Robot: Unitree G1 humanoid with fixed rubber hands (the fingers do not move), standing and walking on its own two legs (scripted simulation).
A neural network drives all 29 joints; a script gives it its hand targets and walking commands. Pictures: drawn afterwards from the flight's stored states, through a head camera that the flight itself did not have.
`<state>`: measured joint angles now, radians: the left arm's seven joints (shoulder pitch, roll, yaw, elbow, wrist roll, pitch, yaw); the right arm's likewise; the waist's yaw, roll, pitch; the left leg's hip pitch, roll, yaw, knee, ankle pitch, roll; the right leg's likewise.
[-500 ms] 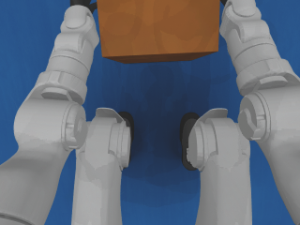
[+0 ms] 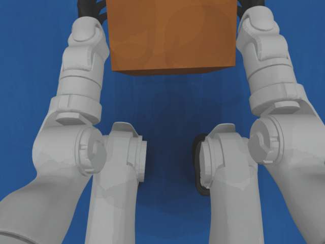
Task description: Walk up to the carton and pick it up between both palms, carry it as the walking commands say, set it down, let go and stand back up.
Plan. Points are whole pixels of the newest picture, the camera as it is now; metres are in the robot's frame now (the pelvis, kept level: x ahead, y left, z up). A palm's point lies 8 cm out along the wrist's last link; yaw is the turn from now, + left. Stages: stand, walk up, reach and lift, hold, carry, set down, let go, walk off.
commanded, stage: reach and lift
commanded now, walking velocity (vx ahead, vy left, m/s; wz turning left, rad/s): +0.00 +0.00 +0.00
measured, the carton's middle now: (169, 26) +0.53 +0.00 -0.20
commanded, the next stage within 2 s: none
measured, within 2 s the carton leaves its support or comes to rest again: neither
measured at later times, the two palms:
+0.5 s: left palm (75, 5) +0.52 +0.15 -0.06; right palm out of the picture +0.54 -0.15 -0.06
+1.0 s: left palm out of the picture +0.51 +0.15 +0.02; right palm out of the picture +0.52 -0.15 +0.01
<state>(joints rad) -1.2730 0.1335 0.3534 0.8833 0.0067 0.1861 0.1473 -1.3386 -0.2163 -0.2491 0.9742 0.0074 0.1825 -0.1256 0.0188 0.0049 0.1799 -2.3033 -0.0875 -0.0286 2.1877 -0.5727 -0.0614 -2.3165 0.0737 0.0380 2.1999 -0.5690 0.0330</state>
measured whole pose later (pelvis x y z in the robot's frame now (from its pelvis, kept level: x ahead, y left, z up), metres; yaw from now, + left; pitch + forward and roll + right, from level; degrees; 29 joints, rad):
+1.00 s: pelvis +0.00 +0.00 +0.10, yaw +0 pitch +46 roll +2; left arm -1.08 0.00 0.50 0.68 0.18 0.33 0.07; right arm -1.14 -0.07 -0.43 0.77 -0.18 0.32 -0.06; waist 0.02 -0.01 -0.12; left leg -2.12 -0.11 -0.06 1.84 -0.53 -0.07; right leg -2.13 0.12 0.08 1.85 -0.52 0.05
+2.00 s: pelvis +0.03 +0.00 +0.22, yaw -1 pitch +39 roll +1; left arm -0.81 -0.08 0.48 0.63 0.22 0.32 0.04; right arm -0.86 0.02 -0.42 0.71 -0.21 0.31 -0.04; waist 0.03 -0.01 -0.21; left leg -1.64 -0.11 -0.10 1.45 -0.49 -0.05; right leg -1.65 0.13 0.11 1.46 -0.48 0.04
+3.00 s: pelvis +0.08 +0.00 +0.35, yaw -2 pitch +24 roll +1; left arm -0.45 -0.16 0.40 0.53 0.25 0.29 0.01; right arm -0.49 0.12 -0.36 0.60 -0.23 0.28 -0.02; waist 0.04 -0.01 -0.18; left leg -0.93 -0.08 -0.12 0.85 -0.34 -0.03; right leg -0.95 0.10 0.15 0.87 -0.34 0.01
